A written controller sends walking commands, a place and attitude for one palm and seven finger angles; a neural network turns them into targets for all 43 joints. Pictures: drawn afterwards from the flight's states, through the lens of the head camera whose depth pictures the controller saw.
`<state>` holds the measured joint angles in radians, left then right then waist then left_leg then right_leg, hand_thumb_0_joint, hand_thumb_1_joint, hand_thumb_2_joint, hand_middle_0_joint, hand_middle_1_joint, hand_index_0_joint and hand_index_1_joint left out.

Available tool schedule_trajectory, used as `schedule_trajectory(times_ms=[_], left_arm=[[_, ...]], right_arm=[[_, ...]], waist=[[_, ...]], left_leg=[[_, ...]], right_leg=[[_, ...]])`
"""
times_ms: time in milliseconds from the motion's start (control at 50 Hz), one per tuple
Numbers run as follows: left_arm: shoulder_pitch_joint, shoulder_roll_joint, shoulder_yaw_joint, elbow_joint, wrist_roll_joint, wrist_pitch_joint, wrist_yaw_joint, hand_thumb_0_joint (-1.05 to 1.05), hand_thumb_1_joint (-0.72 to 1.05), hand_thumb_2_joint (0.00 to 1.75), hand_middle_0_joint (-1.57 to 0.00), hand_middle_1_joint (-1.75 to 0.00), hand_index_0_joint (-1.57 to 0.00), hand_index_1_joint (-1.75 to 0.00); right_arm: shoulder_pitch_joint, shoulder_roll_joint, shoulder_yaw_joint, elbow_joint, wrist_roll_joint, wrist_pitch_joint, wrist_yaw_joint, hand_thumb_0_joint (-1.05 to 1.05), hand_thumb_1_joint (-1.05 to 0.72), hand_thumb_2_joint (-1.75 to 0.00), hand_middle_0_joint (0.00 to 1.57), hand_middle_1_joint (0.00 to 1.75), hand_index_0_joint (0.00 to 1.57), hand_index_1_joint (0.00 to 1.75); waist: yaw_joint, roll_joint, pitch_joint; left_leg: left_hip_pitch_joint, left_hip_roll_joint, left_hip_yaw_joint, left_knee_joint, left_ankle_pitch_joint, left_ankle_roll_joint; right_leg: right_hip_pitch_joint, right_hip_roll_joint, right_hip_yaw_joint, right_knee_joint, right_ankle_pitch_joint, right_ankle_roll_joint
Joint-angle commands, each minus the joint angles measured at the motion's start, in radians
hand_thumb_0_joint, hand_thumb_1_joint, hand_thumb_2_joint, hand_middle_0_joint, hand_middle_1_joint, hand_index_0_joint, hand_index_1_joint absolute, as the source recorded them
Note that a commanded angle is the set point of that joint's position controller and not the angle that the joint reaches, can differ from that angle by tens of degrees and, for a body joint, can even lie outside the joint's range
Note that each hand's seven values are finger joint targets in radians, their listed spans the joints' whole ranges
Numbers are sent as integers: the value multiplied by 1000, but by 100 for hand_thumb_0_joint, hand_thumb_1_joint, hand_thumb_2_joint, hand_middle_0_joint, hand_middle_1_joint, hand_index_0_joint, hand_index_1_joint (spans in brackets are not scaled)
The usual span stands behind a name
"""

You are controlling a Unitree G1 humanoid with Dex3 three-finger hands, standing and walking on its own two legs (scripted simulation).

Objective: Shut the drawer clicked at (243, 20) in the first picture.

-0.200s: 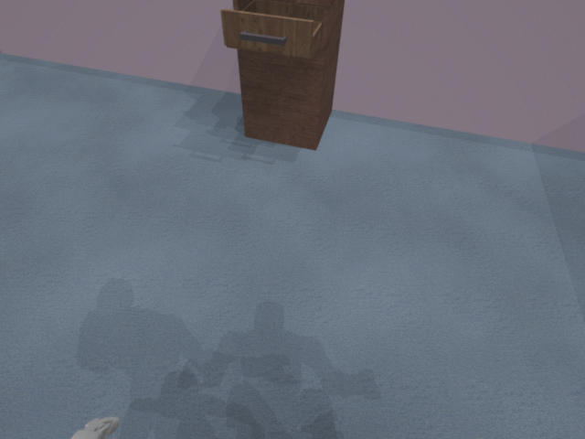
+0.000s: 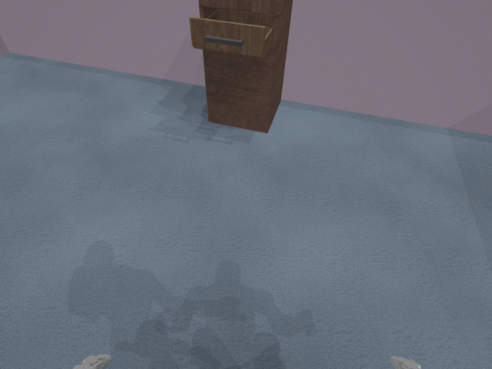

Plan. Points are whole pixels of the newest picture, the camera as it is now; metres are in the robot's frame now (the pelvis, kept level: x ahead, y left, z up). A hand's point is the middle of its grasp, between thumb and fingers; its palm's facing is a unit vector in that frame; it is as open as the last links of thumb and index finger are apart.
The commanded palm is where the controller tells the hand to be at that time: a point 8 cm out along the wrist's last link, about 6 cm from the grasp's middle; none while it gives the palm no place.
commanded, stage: stand and wait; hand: left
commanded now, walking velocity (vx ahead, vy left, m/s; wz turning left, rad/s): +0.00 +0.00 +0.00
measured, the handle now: (224, 39) +1.57 +0.21 -0.10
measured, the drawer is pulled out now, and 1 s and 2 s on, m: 0.19 0.19 0.19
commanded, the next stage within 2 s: look at it before walking up in 0.68 s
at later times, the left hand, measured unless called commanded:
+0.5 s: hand out of the picture +0.05 +0.23 -0.15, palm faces -0.03 -0.94 -0.34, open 7.4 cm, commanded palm none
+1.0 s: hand out of the picture +0.06 +0.22 -0.15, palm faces -0.04 -0.94 -0.33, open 7.4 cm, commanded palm none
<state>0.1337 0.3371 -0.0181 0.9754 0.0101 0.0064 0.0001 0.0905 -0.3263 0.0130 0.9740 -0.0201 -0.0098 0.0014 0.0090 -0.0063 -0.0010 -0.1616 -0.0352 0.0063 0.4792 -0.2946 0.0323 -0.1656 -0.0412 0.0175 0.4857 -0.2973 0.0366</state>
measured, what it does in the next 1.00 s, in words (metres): stands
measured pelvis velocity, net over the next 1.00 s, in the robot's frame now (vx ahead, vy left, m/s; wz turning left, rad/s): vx -0.02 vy -0.02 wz -0.01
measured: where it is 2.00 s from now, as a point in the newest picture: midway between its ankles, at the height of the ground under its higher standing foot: outside the picture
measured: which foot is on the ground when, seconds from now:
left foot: down 0.00-1.00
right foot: down 0.00-1.00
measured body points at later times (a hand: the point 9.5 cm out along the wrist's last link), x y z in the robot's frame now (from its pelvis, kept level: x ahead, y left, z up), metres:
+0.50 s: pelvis -0.02 -0.02 +0.01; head -0.02 -0.02 +0.46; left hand +0.06 +0.28 -0.12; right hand +0.06 -0.32 -0.13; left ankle -0.02 +0.10 -0.74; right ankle -0.02 -0.14 -0.74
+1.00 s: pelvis -0.02 -0.02 +0.01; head -0.02 -0.03 +0.46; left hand +0.06 +0.27 -0.12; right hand +0.05 -0.32 -0.13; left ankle -0.02 +0.10 -0.74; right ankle -0.02 -0.14 -0.74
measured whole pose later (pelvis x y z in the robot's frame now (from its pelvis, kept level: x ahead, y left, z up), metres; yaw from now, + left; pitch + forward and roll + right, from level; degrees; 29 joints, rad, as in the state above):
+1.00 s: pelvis -0.02 -0.02 +0.01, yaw -1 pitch -2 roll +0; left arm 0.14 0.33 -0.01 1.07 0.01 -0.01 0.00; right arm 0.13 -0.34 0.01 1.11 -0.01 -0.01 0.00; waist 0.00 0.00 0.02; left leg -0.14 0.01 0.00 0.38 -0.22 -0.01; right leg -0.15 0.00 0.02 0.40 -0.22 0.00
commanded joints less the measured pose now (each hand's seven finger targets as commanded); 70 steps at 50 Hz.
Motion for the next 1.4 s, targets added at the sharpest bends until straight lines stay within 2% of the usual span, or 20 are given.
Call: schedule_trajectory(times_ms=[0, 80, 240, 320, 500, 740, 1100, 1220, 1320, 1340, 1360, 1380], left_arm=[[-40, 205, 55, -57, 2, -23, 16, 0, 90, 90, -20, -30, -20, -30], [-35, 205, 55, -44, 1, -25, 16, 0, 90, 90, -20, -30, -20, -30], [-29, 207, 55, -13, -1, -27, 15, 0, 90, 90, -20, -30, -20, -30], [-30, 209, 53, 4, -1, -27, 13, 0, 90, 90, -20, -30, -20, -30], [-26, 210, 50, 27, -1, -29, 11, 0, 90, 90, -20, -30, -20, -30], [-29, 206, 51, 36, 0, -33, 12, 0, 90, 90, -20, -30, -20, -30], [-22, 202, 50, 41, -1, -34, 13, 0, 90, 90, -20, -30, -20, -30], [-22, 203, 51, 43, 1, -34, 12, 0, 90, 90, -20, -30, -20, -30], [-17, 202, 50, 45, 0, -36, 13, 0, 90, 90, -20, -30, -20, -30], [20, 129, 35, 63, -2, -27, 15, 0, 90, 90, -20, -30, -20, -30], [58, 84, 26, 75, 1, -15, 17, 0, 90, 90, -20, -30, -20, -30], [88, 84, 28, 81, 6, -9, 14, 0, 90, 90, -20, -30, -20, -30]], right_arm=[[-46, -217, -61, -53, 5, -26, -16, 0, -90, -90, 20, 30, 20, 30], [-48, -215, -60, -40, 7, -27, -17, 0, -90, -90, 20, 30, 20, 30], [-39, -217, -54, -3, 9, -25, -17, 0, -90, -90, 20, 30, 20, 30], [-32, -219, -51, 15, 11, -23, -16, 0, -90, -90, 20, 30, 20, 30], [-16, -219, -47, 48, 11, -22, -13, 0, -90, -90, 20, 30, 20, 30], [-7, -214, -46, 64, 11, -23, -12, 0, -90, -90, 20, 30, 20, 30], [-10, -214, -45, 71, 13, -25, -15, 0, -90, -90, 20, 30, 20, 30], [-13, -212, -45, 73, 13, -22, -14, 0, -90, -90, 20, 30, 20, 30], [-12, -213, -45, 73, 14, -24, -15, 0, -90, -90, 20, 30, 20, 30], [18, -138, -26, 87, 10, -15, -11, 0, -90, -90, 20, 30, 20, 30], [55, -84, -16, 98, 6, -4, -8, 0, -90, -90, 20, 30, 20, 30], [71, -76, -16, 98, 3, 3, -5, 0, -90, -90, 20, 30, 20, 30]], waist=[[-11, -1, -54], [-9, 8, -68], [-9, -2, -50], [-8, -3, -29], [-8, 0, -15], [-9, -20, -17], [-8, 5, -33], [-8, 3, -12], [-7, 2, -34], [-8, -4, -54], [-4, -17, -39], [4, -41, -12]], left_leg=[[11, 139, -96, -87, 321, 18], [28, 142, -96, -90, 325, 17], [19, 144, -97, -112, 282, 10], [7, 144, -100, -130, 219, 8], [-1, 145, -102, -149, 165, 2], [11, 147, -100, -152, 183, -3], [36, 156, -97, -153, 243, -5], [31, 156, -96, -161, 216, -7], [46, 158, -97, -158, 247, -6], [43, 152, -86, -146, 210, -15], [14, 137, -77, -129, 112, -21], [-31, 117, -67, -100, -9, -17]], right_leg=[[15, -70, 49, -55, 275, -62], [24, -72, 56, -68, 284, -63], [37, -78, 69, -97, 278, -66], [26, -78, 80, -118, 226, -67], [9, -78, 94, -148, 161, -69], [2, -77, 108, -157, 180, -71], [23, -79, 96, -151, 254, -69], [14, -78, 102, -166, 228, -69], [30, -80, 99, -161, 262, -69], [45, -80, 87, -161, 209, -56], [41, -77, 84, -158, 71, -49], [29, -78, 103, -179, -88, -54]])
